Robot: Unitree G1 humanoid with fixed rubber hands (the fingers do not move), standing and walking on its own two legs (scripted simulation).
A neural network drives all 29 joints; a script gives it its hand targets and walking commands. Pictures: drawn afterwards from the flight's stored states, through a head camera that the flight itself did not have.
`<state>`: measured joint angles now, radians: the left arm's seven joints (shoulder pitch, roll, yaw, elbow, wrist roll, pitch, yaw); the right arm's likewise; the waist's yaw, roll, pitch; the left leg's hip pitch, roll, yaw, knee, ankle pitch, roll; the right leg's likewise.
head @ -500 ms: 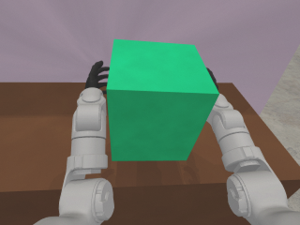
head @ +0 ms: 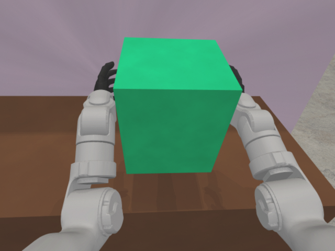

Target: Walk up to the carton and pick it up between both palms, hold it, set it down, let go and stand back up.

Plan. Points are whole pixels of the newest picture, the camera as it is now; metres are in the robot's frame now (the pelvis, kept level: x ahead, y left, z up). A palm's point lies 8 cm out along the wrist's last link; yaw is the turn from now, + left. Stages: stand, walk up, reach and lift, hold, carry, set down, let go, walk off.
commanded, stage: reach and lift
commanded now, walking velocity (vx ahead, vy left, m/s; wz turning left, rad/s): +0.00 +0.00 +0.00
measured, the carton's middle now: (170, 108) +0.38 -0.01 +0.20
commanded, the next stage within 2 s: hold in 0.30 s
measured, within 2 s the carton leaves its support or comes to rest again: neither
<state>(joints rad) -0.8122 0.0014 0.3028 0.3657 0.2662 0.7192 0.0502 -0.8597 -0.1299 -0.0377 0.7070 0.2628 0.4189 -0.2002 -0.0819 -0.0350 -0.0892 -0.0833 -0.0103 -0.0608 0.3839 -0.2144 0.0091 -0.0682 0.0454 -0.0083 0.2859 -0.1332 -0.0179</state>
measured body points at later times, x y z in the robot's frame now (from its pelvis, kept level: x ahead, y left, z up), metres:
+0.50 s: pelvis +0.00 +0.01 +0.00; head -0.08 +0.03 +0.44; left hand +0.39 +0.15 +0.25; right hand +0.38 -0.16 +0.25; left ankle +0.00 +0.11 -0.75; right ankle +0.02 -0.11 -0.75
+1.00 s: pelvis -0.01 +0.00 +0.00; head -0.09 +0.03 +0.44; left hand +0.38 +0.15 +0.26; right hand +0.38 -0.15 +0.27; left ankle +0.00 +0.11 -0.75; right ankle +0.02 -0.11 -0.75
